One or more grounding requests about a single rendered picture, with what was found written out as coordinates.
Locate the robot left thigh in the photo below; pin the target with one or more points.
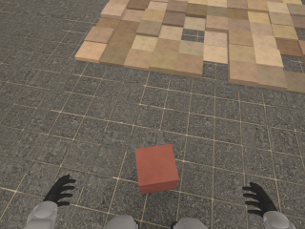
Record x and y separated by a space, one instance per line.
122 222

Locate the robot right thigh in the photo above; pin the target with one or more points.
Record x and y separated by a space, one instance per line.
189 223

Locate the right robot hand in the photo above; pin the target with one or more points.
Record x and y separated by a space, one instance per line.
264 203

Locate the carton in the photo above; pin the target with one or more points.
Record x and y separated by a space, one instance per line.
156 169

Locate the robot thigh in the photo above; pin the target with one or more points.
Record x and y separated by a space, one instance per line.
189 223
122 222

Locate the left robot forearm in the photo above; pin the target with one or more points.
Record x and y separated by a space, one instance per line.
43 216

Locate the left robot hand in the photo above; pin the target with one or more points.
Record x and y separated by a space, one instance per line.
54 193

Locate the right robot forearm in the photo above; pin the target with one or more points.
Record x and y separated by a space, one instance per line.
276 220

